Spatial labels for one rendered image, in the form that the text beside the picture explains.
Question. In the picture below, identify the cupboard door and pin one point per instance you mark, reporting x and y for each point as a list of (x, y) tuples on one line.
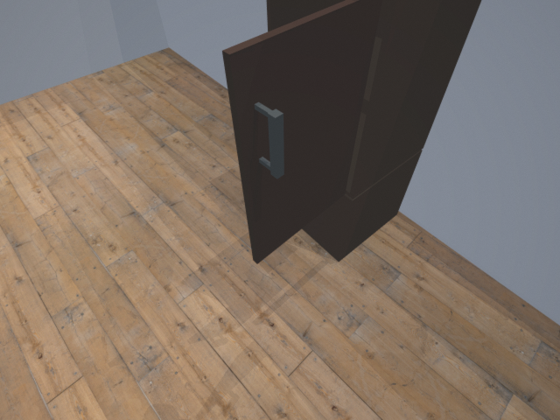
[(315, 71)]

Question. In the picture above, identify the handle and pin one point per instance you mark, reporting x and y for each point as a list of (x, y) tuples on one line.
[(276, 140)]

